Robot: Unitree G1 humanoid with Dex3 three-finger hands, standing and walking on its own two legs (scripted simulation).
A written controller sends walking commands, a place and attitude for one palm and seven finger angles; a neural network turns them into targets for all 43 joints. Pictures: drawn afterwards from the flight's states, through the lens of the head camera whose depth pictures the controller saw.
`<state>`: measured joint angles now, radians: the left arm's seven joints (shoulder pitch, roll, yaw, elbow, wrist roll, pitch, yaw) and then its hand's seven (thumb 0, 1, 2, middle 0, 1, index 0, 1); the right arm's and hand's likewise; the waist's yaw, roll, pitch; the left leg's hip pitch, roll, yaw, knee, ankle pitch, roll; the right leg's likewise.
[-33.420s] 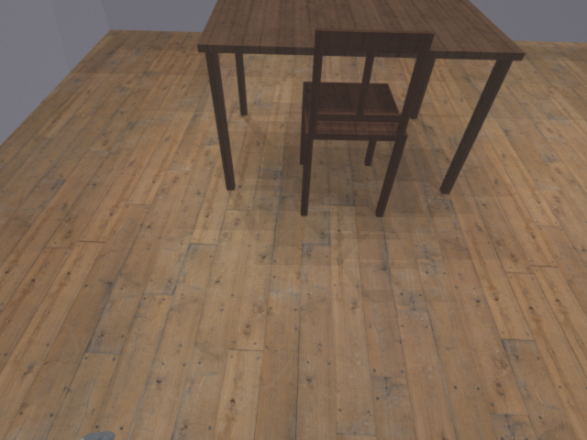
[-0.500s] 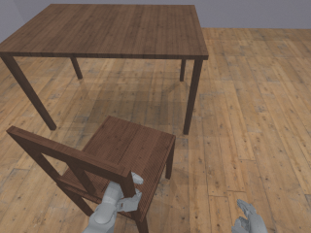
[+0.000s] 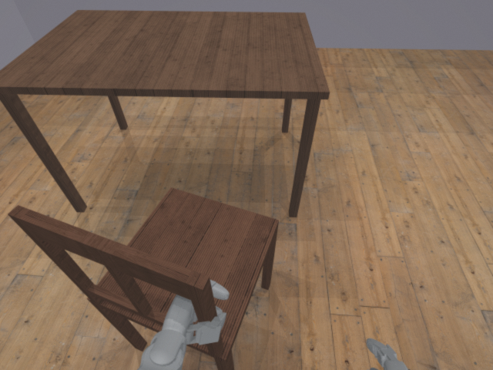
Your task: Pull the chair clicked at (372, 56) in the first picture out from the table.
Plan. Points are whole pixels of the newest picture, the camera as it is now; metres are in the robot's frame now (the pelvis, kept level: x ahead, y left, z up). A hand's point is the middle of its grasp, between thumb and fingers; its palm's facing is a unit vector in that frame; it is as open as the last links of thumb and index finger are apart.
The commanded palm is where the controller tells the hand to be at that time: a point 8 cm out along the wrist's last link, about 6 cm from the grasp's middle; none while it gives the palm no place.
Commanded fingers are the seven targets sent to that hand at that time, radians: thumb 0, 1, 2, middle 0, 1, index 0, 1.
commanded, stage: open the thumb and straighten the fingers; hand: left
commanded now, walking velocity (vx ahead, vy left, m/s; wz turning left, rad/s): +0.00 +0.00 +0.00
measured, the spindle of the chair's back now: (131, 289) +0.29 +0.25 -0.11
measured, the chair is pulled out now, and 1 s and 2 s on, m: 0.54 0.54 0.54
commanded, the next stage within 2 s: draw the fingers out of the gap in 0.72 s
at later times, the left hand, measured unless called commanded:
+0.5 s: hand (211, 316) +0.23 +0.08 -0.07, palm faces -0.18 -0.98 -0.08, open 14.6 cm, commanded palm +0.22 +0.14 -0.05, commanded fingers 0.00 -0.55 0.20 -0.08 -0.22 -0.08 -0.22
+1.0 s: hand (200, 327) +0.21 +0.10 -0.06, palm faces -0.15 -0.99 -0.07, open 17.5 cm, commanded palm +0.18 +0.15 -0.05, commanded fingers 0.00 -0.55 0.20 0.00 0.00 0.00 0.00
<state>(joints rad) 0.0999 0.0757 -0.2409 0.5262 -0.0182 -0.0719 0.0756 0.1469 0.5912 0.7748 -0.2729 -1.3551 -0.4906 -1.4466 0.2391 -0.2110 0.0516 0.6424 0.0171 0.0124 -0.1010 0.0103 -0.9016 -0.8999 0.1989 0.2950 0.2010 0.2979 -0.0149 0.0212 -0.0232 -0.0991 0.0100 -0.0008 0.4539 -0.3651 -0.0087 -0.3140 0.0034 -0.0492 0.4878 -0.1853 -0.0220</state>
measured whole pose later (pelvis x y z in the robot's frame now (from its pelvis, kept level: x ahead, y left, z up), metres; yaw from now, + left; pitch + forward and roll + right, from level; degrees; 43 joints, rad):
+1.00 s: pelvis -0.03 -0.01 -0.04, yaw +2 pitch +10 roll +1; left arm 0.18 0.16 -0.10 0.12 -0.07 0.20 -0.07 -0.01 -0.53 0.20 -0.01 -0.01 0.00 -0.01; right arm 0.27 -0.27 0.02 0.50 0.05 -0.11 -0.03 0.01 -0.90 -0.90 0.20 0.29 0.20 0.30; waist -0.06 0.03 -0.13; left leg -0.52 -0.01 -0.03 0.86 -0.51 -0.02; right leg -0.71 -0.03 -0.07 0.84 -0.31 -0.04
